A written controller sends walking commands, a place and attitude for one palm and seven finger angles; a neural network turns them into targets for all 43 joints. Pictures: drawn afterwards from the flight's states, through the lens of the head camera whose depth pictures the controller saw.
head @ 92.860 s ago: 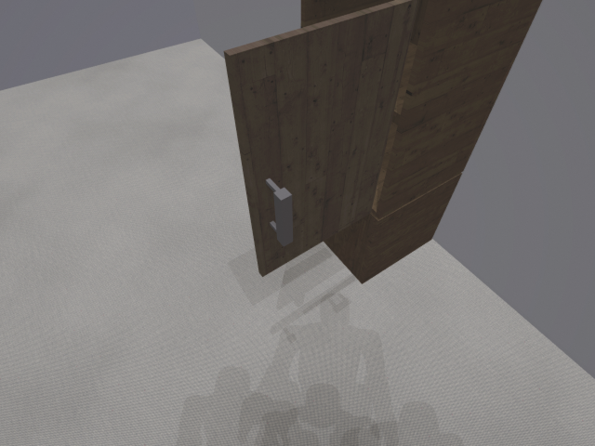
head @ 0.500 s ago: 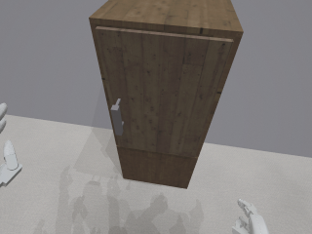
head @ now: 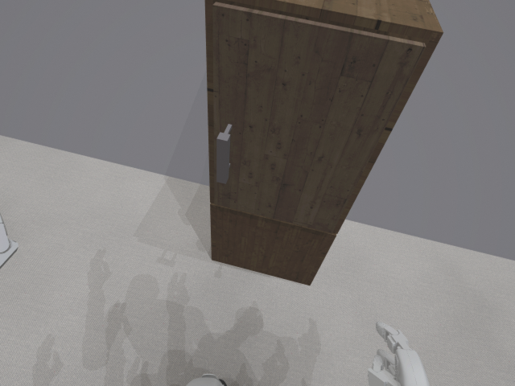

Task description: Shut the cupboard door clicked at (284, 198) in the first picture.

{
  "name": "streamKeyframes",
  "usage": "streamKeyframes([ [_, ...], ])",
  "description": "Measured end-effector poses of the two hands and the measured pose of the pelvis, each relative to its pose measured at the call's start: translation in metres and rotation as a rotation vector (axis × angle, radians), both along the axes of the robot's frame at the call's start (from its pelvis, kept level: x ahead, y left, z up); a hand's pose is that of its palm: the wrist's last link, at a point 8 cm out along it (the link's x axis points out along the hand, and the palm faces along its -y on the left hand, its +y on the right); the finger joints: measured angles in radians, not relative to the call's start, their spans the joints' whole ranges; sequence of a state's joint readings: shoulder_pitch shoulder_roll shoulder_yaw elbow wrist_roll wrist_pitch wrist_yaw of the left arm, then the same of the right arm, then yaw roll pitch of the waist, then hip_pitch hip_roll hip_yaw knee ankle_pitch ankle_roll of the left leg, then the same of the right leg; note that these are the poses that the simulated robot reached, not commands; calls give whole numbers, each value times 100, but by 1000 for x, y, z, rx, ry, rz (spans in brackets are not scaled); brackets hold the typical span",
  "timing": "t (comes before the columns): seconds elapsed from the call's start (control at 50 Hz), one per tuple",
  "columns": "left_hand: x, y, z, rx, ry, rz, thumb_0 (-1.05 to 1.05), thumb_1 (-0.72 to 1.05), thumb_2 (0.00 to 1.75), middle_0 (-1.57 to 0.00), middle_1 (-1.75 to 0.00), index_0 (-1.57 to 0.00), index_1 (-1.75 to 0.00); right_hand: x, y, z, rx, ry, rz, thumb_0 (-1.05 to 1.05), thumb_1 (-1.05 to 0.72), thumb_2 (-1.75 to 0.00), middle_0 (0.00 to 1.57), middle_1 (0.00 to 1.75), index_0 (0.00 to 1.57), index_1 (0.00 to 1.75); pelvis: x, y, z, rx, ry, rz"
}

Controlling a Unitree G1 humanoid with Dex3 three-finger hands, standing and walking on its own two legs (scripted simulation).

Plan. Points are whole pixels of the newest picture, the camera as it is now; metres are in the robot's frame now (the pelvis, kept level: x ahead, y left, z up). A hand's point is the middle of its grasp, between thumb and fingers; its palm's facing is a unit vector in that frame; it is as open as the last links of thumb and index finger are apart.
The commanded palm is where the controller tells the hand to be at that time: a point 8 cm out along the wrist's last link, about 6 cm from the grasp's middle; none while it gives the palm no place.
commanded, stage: step back with the hand held close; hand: left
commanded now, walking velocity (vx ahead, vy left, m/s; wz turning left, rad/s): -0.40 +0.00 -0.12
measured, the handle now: (225, 153) +0.66 +0.12 -0.07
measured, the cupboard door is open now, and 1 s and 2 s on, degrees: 0 0 0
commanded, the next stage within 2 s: stop stepping back and stand still in 0.08 s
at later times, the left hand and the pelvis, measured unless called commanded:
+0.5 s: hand out of the picture +0.13 +0.29 +0.19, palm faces +0.50 -0.82 -0.27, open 7.4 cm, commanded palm +0.09 +0.30 +0.19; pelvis -0.07 +0.01 -0.02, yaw -5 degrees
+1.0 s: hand out of the picture +0.12 +0.32 +0.18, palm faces +0.51 -0.80 -0.32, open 7.4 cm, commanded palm +0.07 +0.33 +0.19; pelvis -0.10 +0.05 +0.01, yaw -7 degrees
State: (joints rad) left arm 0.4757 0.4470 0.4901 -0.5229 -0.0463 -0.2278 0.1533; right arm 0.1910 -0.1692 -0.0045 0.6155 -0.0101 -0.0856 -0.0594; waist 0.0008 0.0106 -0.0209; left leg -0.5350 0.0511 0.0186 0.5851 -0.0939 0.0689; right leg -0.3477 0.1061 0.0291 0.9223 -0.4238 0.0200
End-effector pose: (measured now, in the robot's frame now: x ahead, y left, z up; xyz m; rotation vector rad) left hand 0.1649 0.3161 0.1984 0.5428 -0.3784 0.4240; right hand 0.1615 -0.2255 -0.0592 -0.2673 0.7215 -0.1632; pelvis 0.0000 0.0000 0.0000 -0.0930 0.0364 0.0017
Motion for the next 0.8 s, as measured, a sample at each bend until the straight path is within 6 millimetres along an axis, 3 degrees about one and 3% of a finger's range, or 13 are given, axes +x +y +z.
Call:
streamKeyframes([
  [0.08, -13, -13, 3, -23, -17, -63, 1, 89, 90, -21, -30, -21, -30, -14, 8, 4, 17, -18, 26, 1, -90, -90, 20, 30, 21, 30, -20, -3, 3, 6, 54, -46],
  [0.16, -23, -38, 1, -3, -22, -167, 1, 89, 90, -21, -30, -21, -30, -36, 4, -1, 27, -37, 39, 1, -90, -90, 20, 30, 21, 30, -54, -9, -3, 26, 83, -95],
  [0.22, -34, -57, -1, 40, -7, -254, 1, 89, 90, -21, -30, -21, -30, -64, -8, -11, 31, -34, 2, 1, -90, -90, 21, 30, 21, 30, -83, -12, -9, 4, 53, -111],
  [0.28, -53, -64, 5, 74, 3, -301, 1, 89, 90, -21, -30, -22, -30, -103, -20, -14, 34, -15, -73, 1, -90, -90, 21, 30, 21, 30, -95, -13, -10, -3, -7, -94],
  [0.38, -91, -43, 15, 116, -25, -235, 1, 88, 90, -22, -30, -22, -30, -161, -42, -17, -14, 13, -193, 1, -90, -90, 20, 30, 21, 30, -88, -8, -14, 27, -81, -101],
  [0.46, -91, -8, 8, 24, -140, -104, 1, 88, 90, -22, -30, -22, -30, -189, -53, -30, -74, 75, -255, 2, -90, -90, 20, 30, 20, 30, -71, 6, -18, 33, -96, -112],
  [0.54, -54, 22, -21, -172, -145, -15, 0, 89, 90, -21, -30, -21, -30, -193, -42, -34, -101, 124, -252, 2, -90, -90, 20, 30, 20, 30, -79, 24, -22, 54, -106, -78],
  [0.58, -38, 20, -33, -215, -56, -34, 1, 89, 90, -20, -30, -21, -30, -190, -27, -27, -78, 93, -240, 2, -90, -90, 20, 30, 20, 30, -92, 31, -17, 49, -104, -90],
  [0.62, -33, 6, -33, -194, 9, -112, 1, 90, 90, -20, -30, -20, -30, -186, -9, -16, -38, 52, -220, 2, -90, -90, 20, 30, 20, 30, -104, 33, -9, 47, -93, -106],
  [0.72, -68, -34, 5, -19, 49, -355, 2, 89, 90, -21, -30, -21, -30, -178, 28, 11, 43, -25, -159, 2, -90, -90, 20, 30, 20, 30, -116, 30, 9, 40, -42, -145],
  [0.8, -99, -33, 33, 148, 73, -350, 1, 89, 90, -21, -30, -22, -30, -168, 35, 7, 80, -42, -124, 1, -90, -90, 20, 30, 21, 30, -120, 30, 10, 59, -27, -145],
])
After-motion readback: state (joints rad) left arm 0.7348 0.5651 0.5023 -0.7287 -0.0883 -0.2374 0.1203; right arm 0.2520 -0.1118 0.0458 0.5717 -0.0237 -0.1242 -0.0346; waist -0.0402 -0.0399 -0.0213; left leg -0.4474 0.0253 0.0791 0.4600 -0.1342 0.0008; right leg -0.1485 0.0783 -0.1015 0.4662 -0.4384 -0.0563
